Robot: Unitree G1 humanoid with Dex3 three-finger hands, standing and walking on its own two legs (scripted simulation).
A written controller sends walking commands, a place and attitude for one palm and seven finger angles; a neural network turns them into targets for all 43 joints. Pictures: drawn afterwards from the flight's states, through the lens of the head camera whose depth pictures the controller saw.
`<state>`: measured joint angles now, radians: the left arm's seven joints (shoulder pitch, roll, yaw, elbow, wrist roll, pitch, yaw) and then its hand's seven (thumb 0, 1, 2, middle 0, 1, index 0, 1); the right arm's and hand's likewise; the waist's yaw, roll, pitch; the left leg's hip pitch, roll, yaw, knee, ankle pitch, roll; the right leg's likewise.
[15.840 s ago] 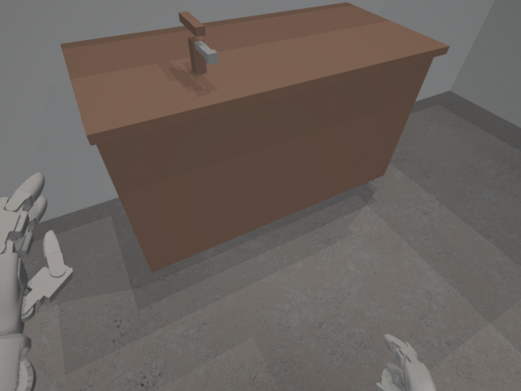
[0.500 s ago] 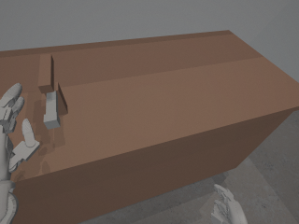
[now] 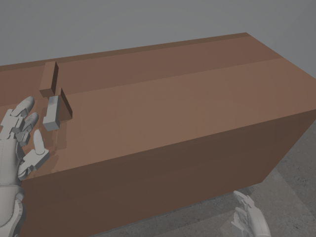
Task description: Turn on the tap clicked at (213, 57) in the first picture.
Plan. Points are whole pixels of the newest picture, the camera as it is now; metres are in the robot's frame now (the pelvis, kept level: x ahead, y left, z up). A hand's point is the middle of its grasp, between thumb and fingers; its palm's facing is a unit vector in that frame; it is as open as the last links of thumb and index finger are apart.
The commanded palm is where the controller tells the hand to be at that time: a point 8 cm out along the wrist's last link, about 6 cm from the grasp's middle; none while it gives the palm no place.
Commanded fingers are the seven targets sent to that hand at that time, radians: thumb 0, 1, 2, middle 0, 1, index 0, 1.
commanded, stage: turn the palm inward beside the body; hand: left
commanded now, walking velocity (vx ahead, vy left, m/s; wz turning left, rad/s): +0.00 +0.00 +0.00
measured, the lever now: (51, 122) +0.33 +0.31 +0.13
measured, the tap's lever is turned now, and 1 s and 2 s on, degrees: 0 0 0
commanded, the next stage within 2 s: reach beside the lever's end, fingers flat in 1.86 s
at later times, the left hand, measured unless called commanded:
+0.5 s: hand (38, 155) +0.21 +0.25 +0.17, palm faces +0.55 -0.79 -0.25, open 7.4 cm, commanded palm +0.15 +0.29 +0.19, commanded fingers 0.00 0.90 0.90 -0.20 -0.30 -0.20 -0.30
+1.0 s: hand (31, 154) +0.21 +0.27 +0.17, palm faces +0.52 -0.84 -0.17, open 7.4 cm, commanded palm +0.15 +0.30 +0.19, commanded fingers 0.00 0.90 0.90 -0.20 -0.30 -0.20 -0.30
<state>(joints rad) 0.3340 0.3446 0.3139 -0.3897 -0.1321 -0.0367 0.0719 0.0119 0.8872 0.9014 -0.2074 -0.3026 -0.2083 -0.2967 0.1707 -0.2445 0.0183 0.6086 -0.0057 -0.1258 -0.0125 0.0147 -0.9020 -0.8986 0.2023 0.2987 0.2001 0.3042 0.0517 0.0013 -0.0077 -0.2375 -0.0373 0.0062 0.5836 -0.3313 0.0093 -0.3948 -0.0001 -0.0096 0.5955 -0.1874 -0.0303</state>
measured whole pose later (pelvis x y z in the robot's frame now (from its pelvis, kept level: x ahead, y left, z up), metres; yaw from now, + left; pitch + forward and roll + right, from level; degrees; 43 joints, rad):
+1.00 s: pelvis +0.03 +0.02 +0.00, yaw +4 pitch -1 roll +0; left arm 0.41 0.26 0.26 -0.58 -0.18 0.19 0.15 0.01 0.89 0.90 -0.20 -0.30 -0.20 -0.30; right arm 0.16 -0.21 0.06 0.65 0.03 -0.20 -0.09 0.01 -0.90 -0.90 0.20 0.30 0.20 0.30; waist 0.10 0.04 -0.05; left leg -0.21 -0.03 -0.03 0.61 -0.39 0.02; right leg -0.33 -0.03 -0.07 0.59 -0.25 -0.01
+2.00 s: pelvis +0.03 -0.01 +0.00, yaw +5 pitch -2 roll +0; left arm 0.44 0.24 0.26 -0.63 -0.26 0.31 0.20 0.01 0.89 0.90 -0.20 -0.30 -0.20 -0.30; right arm 0.15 -0.24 0.05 0.67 0.06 -0.20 -0.10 0.02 -0.90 -0.90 0.20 0.30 0.20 0.30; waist 0.10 0.08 -0.05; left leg -0.19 0.00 -0.07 0.60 -0.37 -0.02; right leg -0.30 0.01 -0.11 0.57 -0.24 -0.05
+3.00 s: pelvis +0.02 -0.01 +0.00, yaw +4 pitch -1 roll +0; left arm 0.23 0.25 0.33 -0.30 -0.25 0.20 0.17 0.01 0.89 0.90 -0.18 -0.24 -0.18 -0.24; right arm 0.16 -0.23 0.04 0.70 0.06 -0.20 -0.12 0.02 -0.90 -0.90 0.20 0.30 0.20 0.30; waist 0.08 0.06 -0.03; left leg -0.20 -0.01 -0.05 0.56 -0.34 -0.01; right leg -0.32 0.00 -0.09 0.54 -0.21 -0.04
